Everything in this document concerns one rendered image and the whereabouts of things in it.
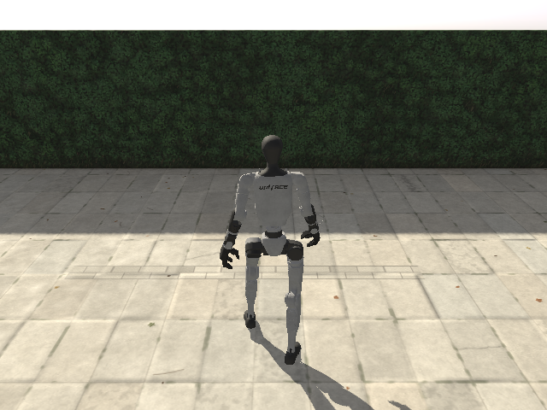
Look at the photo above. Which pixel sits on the robot left hand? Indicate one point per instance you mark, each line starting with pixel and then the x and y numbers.
pixel 224 256

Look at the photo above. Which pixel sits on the left robot forearm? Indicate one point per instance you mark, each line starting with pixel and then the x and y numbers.
pixel 232 232

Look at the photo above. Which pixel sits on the right robot forearm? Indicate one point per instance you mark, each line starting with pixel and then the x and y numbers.
pixel 312 222

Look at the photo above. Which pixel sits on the robot left upper arm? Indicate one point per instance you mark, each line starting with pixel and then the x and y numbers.
pixel 245 181

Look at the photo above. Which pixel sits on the robot right upper arm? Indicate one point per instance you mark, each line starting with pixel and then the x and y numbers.
pixel 299 180

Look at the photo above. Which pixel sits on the left robot foot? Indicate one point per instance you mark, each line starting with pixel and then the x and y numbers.
pixel 249 322

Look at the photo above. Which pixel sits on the robot right hand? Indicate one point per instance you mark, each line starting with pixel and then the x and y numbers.
pixel 308 234

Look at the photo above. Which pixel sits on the left robot thigh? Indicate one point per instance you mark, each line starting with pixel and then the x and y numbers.
pixel 253 250

